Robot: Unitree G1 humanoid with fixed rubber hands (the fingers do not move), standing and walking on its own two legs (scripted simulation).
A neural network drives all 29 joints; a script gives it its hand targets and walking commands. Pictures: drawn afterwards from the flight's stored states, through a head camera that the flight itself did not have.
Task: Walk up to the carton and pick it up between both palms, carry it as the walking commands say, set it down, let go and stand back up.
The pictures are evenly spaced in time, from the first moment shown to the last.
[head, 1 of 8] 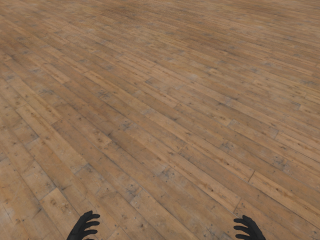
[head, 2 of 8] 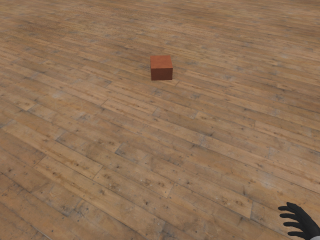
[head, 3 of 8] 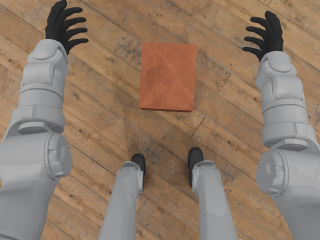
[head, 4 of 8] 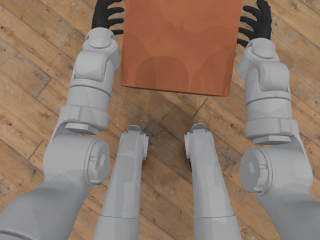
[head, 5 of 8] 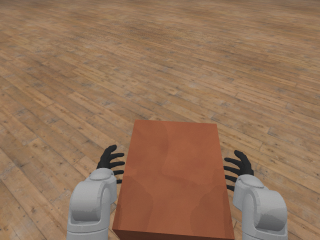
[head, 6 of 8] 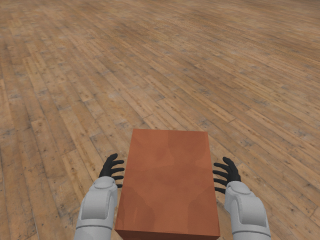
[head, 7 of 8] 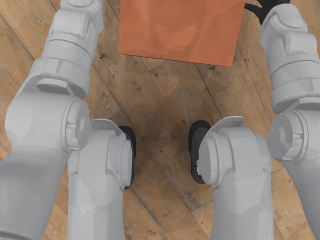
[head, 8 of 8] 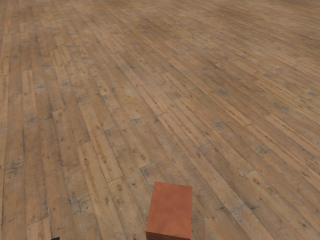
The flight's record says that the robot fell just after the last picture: no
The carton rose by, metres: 0.72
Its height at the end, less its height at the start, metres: +0.00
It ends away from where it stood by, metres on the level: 1.27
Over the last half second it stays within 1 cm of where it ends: yes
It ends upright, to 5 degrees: yes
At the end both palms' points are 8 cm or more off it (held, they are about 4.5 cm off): yes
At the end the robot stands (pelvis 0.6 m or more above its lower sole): yes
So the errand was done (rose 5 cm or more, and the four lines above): yes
